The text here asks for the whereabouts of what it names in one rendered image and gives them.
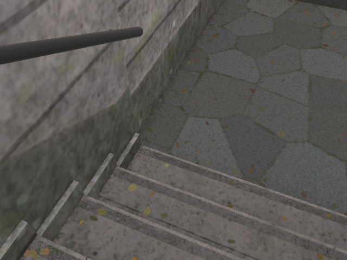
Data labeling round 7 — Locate stairs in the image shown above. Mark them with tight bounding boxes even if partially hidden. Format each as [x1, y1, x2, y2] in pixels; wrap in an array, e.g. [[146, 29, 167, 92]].
[[20, 145, 347, 260]]

